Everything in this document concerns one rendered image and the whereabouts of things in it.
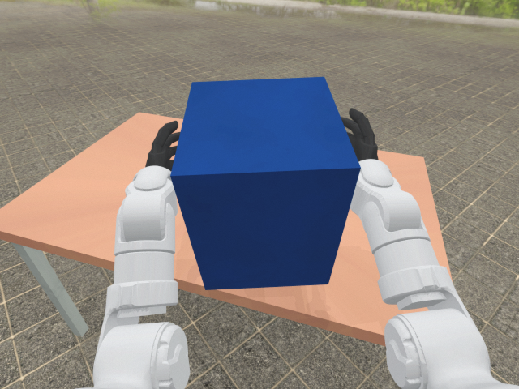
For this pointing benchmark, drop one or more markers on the left robot hand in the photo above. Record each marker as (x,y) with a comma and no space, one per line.
(161,151)

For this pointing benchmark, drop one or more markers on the right robot upper arm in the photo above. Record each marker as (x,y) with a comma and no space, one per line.
(437,349)

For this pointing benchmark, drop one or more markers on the left robot upper arm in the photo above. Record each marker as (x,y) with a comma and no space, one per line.
(142,356)

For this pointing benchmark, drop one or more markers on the robot left forearm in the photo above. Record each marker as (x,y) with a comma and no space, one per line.
(144,248)

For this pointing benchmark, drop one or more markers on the right robot hand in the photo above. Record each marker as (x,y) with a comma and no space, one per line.
(363,137)

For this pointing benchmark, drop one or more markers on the carton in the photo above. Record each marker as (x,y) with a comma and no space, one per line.
(264,174)

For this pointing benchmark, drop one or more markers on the table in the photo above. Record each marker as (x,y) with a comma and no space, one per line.
(72,213)

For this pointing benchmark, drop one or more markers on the robot right forearm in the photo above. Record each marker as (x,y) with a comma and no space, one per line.
(410,275)

